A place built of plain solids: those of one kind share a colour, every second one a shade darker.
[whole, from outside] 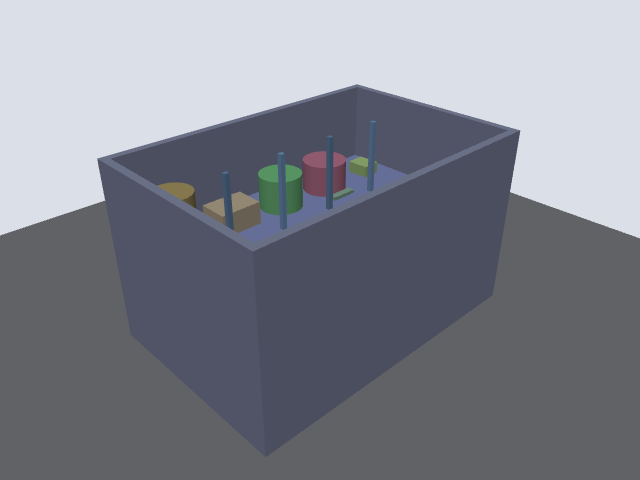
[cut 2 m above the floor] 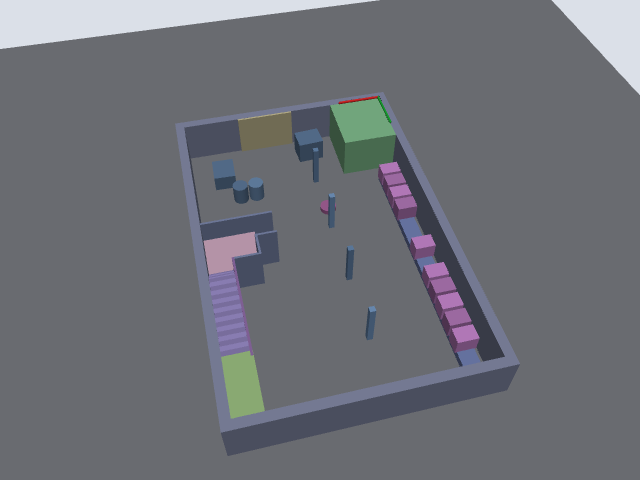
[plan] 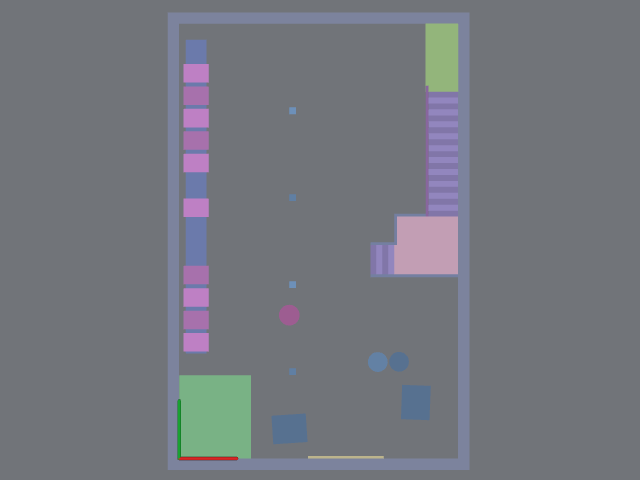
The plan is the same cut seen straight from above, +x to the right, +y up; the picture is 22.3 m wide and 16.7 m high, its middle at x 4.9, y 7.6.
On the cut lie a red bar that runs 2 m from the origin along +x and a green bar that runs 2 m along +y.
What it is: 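The cask floor and the brewing floor of a tower brewery's brewhouse, with the steep timber stair of 27 risers in two flights with a quarter landing, the first flight after a corner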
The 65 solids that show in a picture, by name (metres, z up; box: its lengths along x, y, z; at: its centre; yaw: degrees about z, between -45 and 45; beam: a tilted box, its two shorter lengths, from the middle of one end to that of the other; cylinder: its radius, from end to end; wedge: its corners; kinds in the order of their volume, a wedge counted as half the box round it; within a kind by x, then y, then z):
{
 "wall_1": {"box": [0.4, 15.92, 9.43], "at": [-0.2, 7.56, 4.67]},
 "wall_2": {"box": [10.5, 0.4, 9.43], "at": [4.85, -0.2, 4.67]},
 "wall_3": {"box": [10.5, 0.4, 9.43], "at": [4.85, 15.32, 4.67]},
 "wall_4": {"box": [0.4, 15.92, 9.43], "at": [9.9, 7.56, 4.67]},
 "upper_floor_1": {"box": [8.59, 15.14, 0.3], "at": [4.29, 7.56, 5.14]},
 "office_1": {"box": [2.5, 2.9, 2.25], "at": [1.25, 1.45, 1.07]},
 "stair_steps_1": {"box": [0.21, 1.02, 0.25], "at": [6.76, 6.92, 0.07]},
 "stair_steps_2": {"box": [0.21, 1.02, 0.44], "at": [6.97, 6.92, 0.17]},
 "stair_steps_3": {"box": [0.21, 1.02, 0.64], "at": [7.17, 6.92, 0.27]},
 "stair_steps_4": {"box": [0.21, 1.02, 0.83], "at": [7.38, 6.92, 0.37]},
 "stair_steps_5": {"box": [1.02, 0.21, 1.23], "at": [9.19, 8.52, 0.56]},
 "stair_steps_6": {"box": [1.02, 0.21, 1.42], "at": [9.19, 8.73, 0.66]},
 "stair_steps_7": {"box": [1.02, 0.21, 1.62], "at": [9.19, 8.93, 0.76]},
 "stair_steps_8": {"box": [1.02, 0.21, 1.81], "at": [9.19, 9.14, 0.86]},
 "stair_steps_9": {"box": [1.02, 0.21, 2.01], "at": [9.19, 9.35, 0.95]},
 "stair_steps_10": {"box": [1.02, 0.21, 2.21], "at": [9.19, 9.55, 1.05]},
 "stair_steps_11": {"box": [1.02, 0.21, 2.4], "at": [9.19, 9.76, 1.15]},
 "stair_steps_12": {"box": [1.02, 0.21, 2.6], "at": [9.19, 9.97, 1.25]},
 "stair_steps_13": {"box": [1.02, 0.21, 2.79], "at": [9.19, 10.18, 1.35]},
 "stair_steps_14": {"box": [1.02, 0.21, 2.99], "at": [9.19, 10.38, 1.45]},
 "stair_steps_15": {"box": [1.02, 0.21, 3.19], "at": [9.19, 10.59, 1.54]},
 "stair_steps_16": {"box": [1.02, 0.21, 3.38], "at": [9.19, 10.8, 1.64]},
 "stair_steps_17": {"box": [1.02, 0.21, 3.58], "at": [9.19, 11.0, 1.74]},
 "stair_steps_18": {"box": [1.02, 0.21, 3.77], "at": [9.19, 11.21, 1.84]},
 "stair_steps_19": {"box": [1.02, 0.21, 3.97], "at": [9.19, 11.42, 1.94]},
 "stair_steps_20": {"box": [1.02, 0.21, 4.17], "at": [9.19, 11.62, 2.03]},
 "stair_steps_21": {"box": [1.02, 0.21, 4.36], "at": [9.19, 11.83, 2.13]},
 "stair_steps_22": {"box": [1.02, 0.21, 4.56], "at": [9.19, 12.04, 2.23]},
 "stair_steps_23": {"box": [1.02, 0.21, 4.75], "at": [9.19, 12.25, 2.33]},
 "stair_steps_24": {"box": [1.02, 0.21, 4.95], "at": [9.19, 12.45, 2.42]},
 "stair_steps_25": {"box": [1.02, 0.21, 5.15], "at": [9.19, 12.66, 2.52]},
 "stair_head_landing_1": {"box": [1.14, 2.37, 5.34], "at": [9.14, 13.94, 2.62]},
 "liquor_back_1": {"cylinder": 0.98, "from": [2.02, 1.51, 5.24], "to": [2.02, 1.51, 8.03]},
 "copper_1": {"cylinder": 1.09, "from": [2.02, 7.56, 5.24], "to": [2.02, 7.56, 7.05]},
 "mash_tun_1": {"cylinder": 1.14, "from": [2.02, 10.58, 5.24], "to": [2.02, 10.58, 6.91]},
 "stair_quarter_landing_1": {"box": [2.22, 2.02, 1.03], "at": [8.59, 7.41, 0.47]},
 "cask_1": {"box": [0.88, 0.65, 0.74], "at": [0.59, 4.04, 0.67]},
 "cask_2": {"box": [0.88, 0.65, 0.74], "at": [0.59, 4.82, 0.67]},
 "cask_3": {"box": [0.88, 0.65, 0.74], "at": [0.59, 5.6, 0.67]},
 "cask_4": {"box": [0.88, 0.65, 0.74], "at": [0.59, 6.38, 0.67]},
 "cask_5": {"box": [0.88, 0.65, 0.74], "at": [0.59, 8.72, 0.67]},
 "cask_6": {"box": [0.88, 0.65, 0.74], "at": [0.59, 10.28, 0.67]},
 "cask_7": {"box": [0.88, 0.65, 0.74], "at": [0.59, 11.06, 0.67]},
 "cask_8": {"box": [0.88, 0.65, 0.74], "at": [0.59, 11.84, 0.67]},
 "cask_9": {"box": [0.88, 0.65, 0.74], "at": [0.59, 12.62, 0.67]},
 "cask_10": {"box": [0.88, 0.65, 0.74], "at": [0.59, 13.4, 0.67]},
 "hop_back_1": {"box": [1.56, 2.16, 1.19], "at": [2.02, 4.54, 5.84]},
 "stillage_1": {"box": [0.72, 10.92, 0.39], "at": [0.59, 9.11, 0.14]},
 "load_1": {"box": [1.2, 1.0, 1.13], "at": [3.84, 1.03, 0.52], "yaw": 3.8},
 "load_2": {"cylinder": 0.34, "from": [6.91, 3.35, -0.05], "to": [6.91, 3.35, 0.88]},
 "load_3": {"cylinder": 0.34, "from": [7.65, 3.36, -0.05], "to": [7.65, 3.36, 0.88]},
 "load_4": {"box": [1.0, 1.2, 0.82], "at": [8.23, 1.95, 0.36], "yaw": -2.0},
 "stair_wall_1": {"box": [0.1, 4.55, 6.44], "at": [8.63, 10.69, 3.17]},
 "post_1": {"box": [0.24, 0.24, 9.13], "at": [3.95, 3.02, 4.52]},
 "post_2": {"box": [0.24, 0.24, 9.13], "at": [3.95, 6.05, 4.52]},
 "post_3": {"box": [0.24, 0.24, 9.13], "at": [3.95, 9.07, 4.52]},
 "post_4": {"box": [0.24, 0.24, 9.13], "at": [3.95, 12.1, 4.52]},
 "stair_low_1": {"box": [0.93, 0.1, 2.13], "at": [7.12, 7.48, 1.01]},
 "stair_low_2": {"box": [0.1, 1.09, 2.13], "at": [7.53, 7.97, 1.01]},
 "stair_low_3": {"box": [1.2, 0.1, 2.13], "at": [8.08, 8.47, 1.01]},
 "stair_low_4": {"box": [3.04, 0.1, 2.13], "at": [8.18, 6.36, 1.01]},
 "malt_1": {"box": [1.2, 1.0, 0.66], "at": [2.02, 13.61, 5.57], "yaw": 2.4},
 "loading_door_1": {"box": [2.64, 0.09, 2.87], "at": [5.8, 0.04, 1.39]},
 "plinth_walk_1": {"box": [0.4, 1.4, 0.22], "at": [3.34, 10.58, 5.35]},
 "hose_coil_1": {"cylinder": 0.36, "from": [3.83, 4.98, -0.05], "to": [3.83, 4.98, 0.23]}
}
